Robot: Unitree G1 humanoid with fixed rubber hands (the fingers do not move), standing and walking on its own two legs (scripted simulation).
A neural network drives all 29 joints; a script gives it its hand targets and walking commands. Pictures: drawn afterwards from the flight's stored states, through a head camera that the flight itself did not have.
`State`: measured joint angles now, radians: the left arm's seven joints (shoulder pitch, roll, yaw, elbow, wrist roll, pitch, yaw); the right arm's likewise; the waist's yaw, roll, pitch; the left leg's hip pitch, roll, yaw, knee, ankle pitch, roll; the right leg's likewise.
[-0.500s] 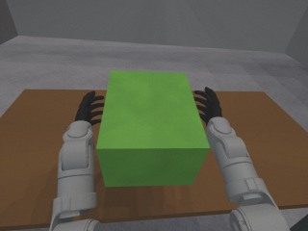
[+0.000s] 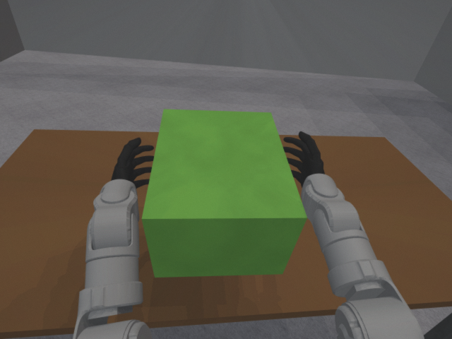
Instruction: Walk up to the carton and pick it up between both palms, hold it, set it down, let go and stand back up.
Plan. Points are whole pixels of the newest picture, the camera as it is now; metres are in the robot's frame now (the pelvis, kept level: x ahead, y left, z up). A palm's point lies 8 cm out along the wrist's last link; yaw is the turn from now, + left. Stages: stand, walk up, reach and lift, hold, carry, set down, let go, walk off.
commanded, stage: hold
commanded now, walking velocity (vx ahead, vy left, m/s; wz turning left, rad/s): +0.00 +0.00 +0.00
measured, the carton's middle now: (219, 186) +0.39 +0.01 +0.12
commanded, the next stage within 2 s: none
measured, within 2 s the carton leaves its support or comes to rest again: neither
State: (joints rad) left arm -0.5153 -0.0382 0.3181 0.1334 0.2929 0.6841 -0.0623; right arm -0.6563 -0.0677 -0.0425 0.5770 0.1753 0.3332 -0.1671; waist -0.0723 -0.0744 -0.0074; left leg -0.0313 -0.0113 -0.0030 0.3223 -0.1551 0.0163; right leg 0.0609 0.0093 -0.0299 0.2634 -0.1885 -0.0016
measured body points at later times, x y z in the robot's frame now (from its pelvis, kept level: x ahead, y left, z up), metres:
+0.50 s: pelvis +0.00 +0.00 +0.00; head -0.05 +0.03 +0.45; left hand +0.36 +0.17 +0.16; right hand +0.38 -0.16 +0.18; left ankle +0.02 +0.11 -0.75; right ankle -0.02 -0.11 -0.75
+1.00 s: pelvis -0.01 +0.00 +0.00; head -0.05 +0.02 +0.45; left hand +0.36 +0.16 +0.17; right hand +0.37 -0.16 +0.18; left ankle +0.02 +0.11 -0.75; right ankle -0.02 -0.11 -0.75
